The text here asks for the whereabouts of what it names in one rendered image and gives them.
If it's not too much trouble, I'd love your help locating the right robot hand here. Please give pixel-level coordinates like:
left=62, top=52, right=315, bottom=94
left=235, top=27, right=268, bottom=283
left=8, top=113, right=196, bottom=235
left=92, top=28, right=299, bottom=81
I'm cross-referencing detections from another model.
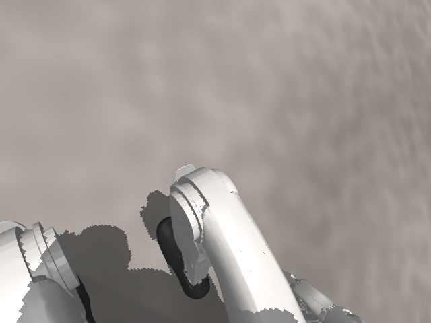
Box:
left=282, top=270, right=337, bottom=323

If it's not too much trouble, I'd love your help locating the left robot foot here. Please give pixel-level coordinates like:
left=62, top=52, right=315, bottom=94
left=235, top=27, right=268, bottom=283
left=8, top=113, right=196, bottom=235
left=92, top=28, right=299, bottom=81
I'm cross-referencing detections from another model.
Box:
left=76, top=274, right=95, bottom=323

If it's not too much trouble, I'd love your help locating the right robot arm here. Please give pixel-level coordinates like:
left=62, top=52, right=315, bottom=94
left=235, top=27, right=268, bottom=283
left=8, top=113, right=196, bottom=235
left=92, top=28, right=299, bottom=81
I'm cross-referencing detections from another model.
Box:
left=323, top=306, right=365, bottom=323

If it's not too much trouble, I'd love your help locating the right robot foot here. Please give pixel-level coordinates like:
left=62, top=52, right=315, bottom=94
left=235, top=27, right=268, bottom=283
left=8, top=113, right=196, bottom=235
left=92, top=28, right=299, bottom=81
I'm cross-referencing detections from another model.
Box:
left=156, top=217, right=210, bottom=299

